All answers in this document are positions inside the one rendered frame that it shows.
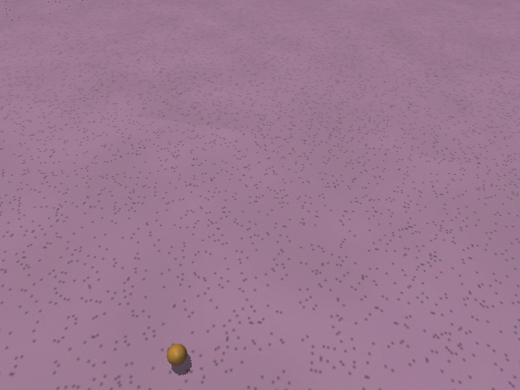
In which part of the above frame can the ball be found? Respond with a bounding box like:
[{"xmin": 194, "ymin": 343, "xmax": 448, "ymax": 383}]
[{"xmin": 167, "ymin": 344, "xmax": 187, "ymax": 366}]

